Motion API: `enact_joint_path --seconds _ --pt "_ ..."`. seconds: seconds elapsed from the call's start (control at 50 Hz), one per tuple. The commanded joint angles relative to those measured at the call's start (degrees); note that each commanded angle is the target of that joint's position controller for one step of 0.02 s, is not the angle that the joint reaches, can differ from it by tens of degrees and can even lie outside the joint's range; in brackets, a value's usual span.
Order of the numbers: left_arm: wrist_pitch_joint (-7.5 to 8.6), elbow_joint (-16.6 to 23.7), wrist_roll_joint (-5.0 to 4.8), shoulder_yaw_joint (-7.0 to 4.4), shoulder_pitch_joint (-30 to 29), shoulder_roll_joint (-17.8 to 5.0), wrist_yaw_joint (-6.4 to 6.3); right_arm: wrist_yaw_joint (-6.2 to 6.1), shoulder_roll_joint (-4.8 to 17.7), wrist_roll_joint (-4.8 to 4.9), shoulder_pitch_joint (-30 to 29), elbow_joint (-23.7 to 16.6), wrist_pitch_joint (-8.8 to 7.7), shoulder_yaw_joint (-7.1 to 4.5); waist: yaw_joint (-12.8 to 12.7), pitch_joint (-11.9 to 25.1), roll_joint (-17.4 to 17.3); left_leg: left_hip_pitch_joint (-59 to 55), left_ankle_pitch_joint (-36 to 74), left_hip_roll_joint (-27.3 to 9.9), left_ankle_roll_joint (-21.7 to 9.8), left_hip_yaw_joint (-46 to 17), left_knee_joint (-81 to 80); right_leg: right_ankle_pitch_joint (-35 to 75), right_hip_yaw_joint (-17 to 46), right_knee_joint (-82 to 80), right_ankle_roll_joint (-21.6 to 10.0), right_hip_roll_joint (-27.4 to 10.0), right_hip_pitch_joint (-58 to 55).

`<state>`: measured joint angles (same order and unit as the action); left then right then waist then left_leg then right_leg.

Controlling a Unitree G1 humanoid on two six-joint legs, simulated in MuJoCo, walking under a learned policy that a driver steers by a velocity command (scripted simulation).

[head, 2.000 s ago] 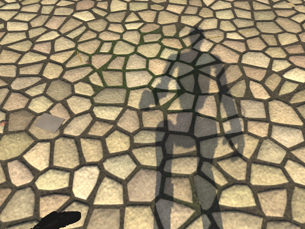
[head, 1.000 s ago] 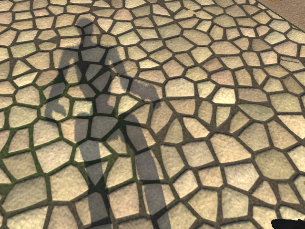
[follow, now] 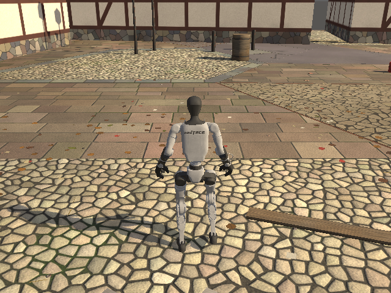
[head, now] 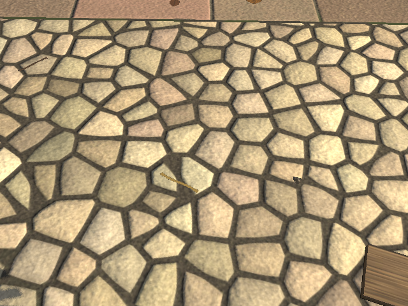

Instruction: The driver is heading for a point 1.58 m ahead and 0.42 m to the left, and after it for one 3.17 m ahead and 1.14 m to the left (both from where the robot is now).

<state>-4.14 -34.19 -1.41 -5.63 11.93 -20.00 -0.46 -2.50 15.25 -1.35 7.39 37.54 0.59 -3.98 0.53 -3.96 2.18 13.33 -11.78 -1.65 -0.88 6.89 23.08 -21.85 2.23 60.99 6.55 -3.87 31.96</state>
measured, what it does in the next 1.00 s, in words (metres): walks ahead, turning left: right foot, then left foot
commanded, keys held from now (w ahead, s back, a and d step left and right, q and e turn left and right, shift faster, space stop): q+shift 0.18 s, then w+q+shift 0.56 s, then w+e+shift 0.26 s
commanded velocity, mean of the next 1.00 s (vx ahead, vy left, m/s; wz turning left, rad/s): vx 0.59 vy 0.00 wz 0.39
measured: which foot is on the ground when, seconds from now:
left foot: down 0.00-0.14, up 0.16-0.70, down 0.72-1.00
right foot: up 0.00-0.12, down 0.14-0.72, up 0.74-1.00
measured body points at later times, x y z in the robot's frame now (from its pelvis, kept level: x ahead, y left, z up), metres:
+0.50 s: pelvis +0.09 -0.02 +0.00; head +0.09 -0.01 +0.45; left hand +0.09 +0.27 -0.12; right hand +0.29 -0.27 -0.09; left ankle +0.15 +0.16 -0.65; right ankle +0.01 -0.17 -0.74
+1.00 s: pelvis +0.38 +0.23 -0.01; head +0.37 +0.25 +0.44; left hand +0.40 +0.53 -0.12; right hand +0.53 +0.01 -0.12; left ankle +0.27 +0.22 -0.74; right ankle +0.61 +0.12 -0.64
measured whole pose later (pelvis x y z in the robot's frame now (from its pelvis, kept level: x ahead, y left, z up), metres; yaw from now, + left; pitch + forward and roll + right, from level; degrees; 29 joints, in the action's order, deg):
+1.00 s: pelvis +0.38 +0.23 -0.01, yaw +28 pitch -1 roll +0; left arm 3.7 -41.3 -2.8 -2.5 11.1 -16.3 1.0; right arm 1.3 13.2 -0.9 24.1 43.3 -6.5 -1.8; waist 2.9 -1.0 2.7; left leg -0.2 -20.0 5.5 -6.7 5.6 20.1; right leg 2.1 5.2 61.9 -1.9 -6.8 46.4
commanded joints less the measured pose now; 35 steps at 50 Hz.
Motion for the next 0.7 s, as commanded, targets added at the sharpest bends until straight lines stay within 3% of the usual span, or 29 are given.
enact_joint_path --seconds 0.02,0.08,0.12,0.14,0.16,0.18,0.2,0.22,0.24,0.26,0.3,0.36,0.48,0.58,0.62,0.66,0.68,0.7 --pt "1.57 6.3 1.12 0.42 -4.6 -1.4 0.19 1.03 12.1 0.70 0.5 -2.4 -0.12 -3.32 2.0 9.3 -9.8 -8.7 21.8 -14.3 -13.2 -9.2 -5.3 -3.1 -1.7 -9.1 -0.8 0.8 -2.9" --pt "1.60 3.7 1.36 0.69 -1.1 -0.9 0.03 2.62 11.0 2.49 -0.2 -1.0 -0.60 -2.37 0.1 9.9 -11.1 -7.2 23.2 -13.8 -12.5 -9.7 -2.6 0.3 -2.6 -23.7 -2.9 3.4 -12.4" --pt "1.74 0.7 1.79 0.97 3.6 0.0 0.09 3.58 6.4 3.66 0.1 0.7 -1.40 -0.14 -3.0 9.7 -9.3 0.1 17.4 -10.9 -7.5 -8.6 0.6 16.3 -2.6 -44.6 -5.7 4.0 -28.6" --pt "1.78 0.7 2.02 0.27 5.3 -3.8 -0.50 4.34 4.7 2.31 3.2 1.2 -2.13 0.83 -1.8 12.3 -5.0 5.8 7.7 -7.9 -2.3 -7.5 3.6 27.5 3.9 -42.2 -6.8 -2.3 -38.8" --pt "1.37 2.1 2.92 -0.38 5.2 -8.7 -1.50 5.32 2.5 -0.47 5.3 0.4 -2.72 1.94 0.2 14.3 9.1 14.7 -18.3 -3.5 2.7 -4.8 12.8 50.3 13.7 -36.1 -12.0 -15.5 -44.6" --pt "1.68 2.0 3.89 -0.72 1.4 -8.4 -1.37 4.58 6.4 1.60 3.2 -0.4 -2.22 0.60 -1.7 13.6 11.6 14.1 -24.5 -2.3 4.4 -5.6 20.4 38.2 13.7 -38.4 -20.5 -18.6 -32.1" --pt "2.42 2.1 3.41 -1.56 2.6 -9.2 -1.04 3.82 11.4 3.31 1.8 0.0 -1.56 -0.89 -4.4 10.9 9.8 18.4 -23.3 -1.6 4.5 -4.8 31.0 17.1 13.6 -43.3 -21.5 -16.2 -31.5" --pt "3.32 0.6 2.24 -1.67 4.5 -8.7 -1.08 3.45 12.3 3.95 1.5 0.0 -1.00 -1.85 -5.4 8.4 10.2 24.6 -19.9 -2.6 3.7 -6.2 38.3 -5.3 14.5 -47.2 -19.9 -15.5 -31.4" --pt "4.46 0.2 1.11 -1.10 3.6 -7.5 -1.17 3.03 11.7 3.95 2.1 0.4 -0.23 -2.18 -4.8 5.3 11.8 28.9 -16.5 -3.4 3.1 -7.9 41.5 -15.9 14.9 -50.2 -17.5 -15.1 -30.6" --pt "5.55 -0.5 0.73 -0.60 2.6 -6.1 -1.29 2.81 10.8 3.71 2.2 0.1 0.12 -2.21 -4.2 2.3 11.4 31.8 -12.3 -3.8 3.1 -9.3 42.9 -18.8 14.6 -52.7 -16.2 -15.2 -29.5" --pt "7.48 -1.1 1.35 0.21 2.6 -3.1 -1.58 2.83 8.8 3.62 2.6 0.0 -0.60 -2.16 -3.3 1.1 8.1 35.2 -5.1 -4.4 2.9 -9.9 45.1 -15.0 11.0 -54.4 -14.5 -15.0 -31.4" --pt "9.24 -2.1 2.00 -0.01 3.8 -2.2 -1.66 3.23 6.7 3.60 2.5 -0.8 -1.50 -1.94 -3.2 1.4 5.2 38.5 1.0 -5.7 3.1 -10.3 45.5 -7.7 4.3 -55.1 -13.9 -15.2 -34.6" --pt "9.62 -4.3 2.10 -1.21 4.4 -4.7 -1.04 4.47 4.7 3.64 1.1 -3.5 -0.94 -0.99 -1.8 -2.9 2.8 40.2 6.0 -7.8 3.3 -9.5 40.0 -1.8 -5.8 -57.1 -14.2 -16.7 -33.1" --pt "9.11 -6.5 1.37 -2.16 5.7 -6.8 0.02 5.92 3.9 4.06 -3.7 -5.7 -1.14 0.37 -2.6 -7.3 0.8 38.5 5.8 -9.3 -1.2 -5.6 31.4 3.5 -14.7 -57.9 -12.8 -16.5 -36.4" --pt "8.43 -6.8 0.94 -2.54 4.9 -7.8 0.73 6.32 4.5 4.35 -4.2 -6.1 -1.13 0.61 -2.0 -7.7 0.5 33.7 2.8 -8.2 -3.6 -2.2 27.4 10.7 -18.8 -56.0 -12.1 -15.2 -37.0" --pt "7.81 -6.9 0.08 -3.27 3.8 -10.7 1.23 5.89 7.3 4.58 0.6 -5.3 -0.90 -0.50 1.7 -2.9 2.9 20.1 -3.2 -2.3 -6.1 4.2 27.2 42.5 -21.5 -46.0 -11.7 -14.3 -36.1" --pt "7.43 -6.8 -0.49 -3.45 2.8 -12.2 1.50 5.42 10.4 5.31 8.7 -3.8 -0.66 -2.17 6.8 2.7 4.3 8.2 -6.0 2.2 -7.8 6.6 27.7 59.5 -22.2 -33.7 -11.3 -13.8 -34.5" --pt "7.45 -6.0 -1.07 -3.08 1.1 -12.1 1.60 4.77 15.3 5.58 21.6 -0.4 -0.42 -4.93 14.0 10.0 2.7 -12.3 -3.2 6.7 -10.6 6.3 23.5 64.5 -22.5 -15.9 -9.5 -11.7 -26.1"
Next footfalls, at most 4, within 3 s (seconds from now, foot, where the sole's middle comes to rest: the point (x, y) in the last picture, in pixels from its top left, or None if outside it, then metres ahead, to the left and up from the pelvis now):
0.14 right None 0.05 -0.16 -0.78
0.72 left None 0.31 0.24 -0.78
1.20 right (103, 211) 0.75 0.37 -0.78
1.60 left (39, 150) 1.02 0.66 -0.78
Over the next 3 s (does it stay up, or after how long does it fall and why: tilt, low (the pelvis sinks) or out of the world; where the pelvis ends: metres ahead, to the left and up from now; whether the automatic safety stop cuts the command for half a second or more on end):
stays up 1.72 0.25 -0.01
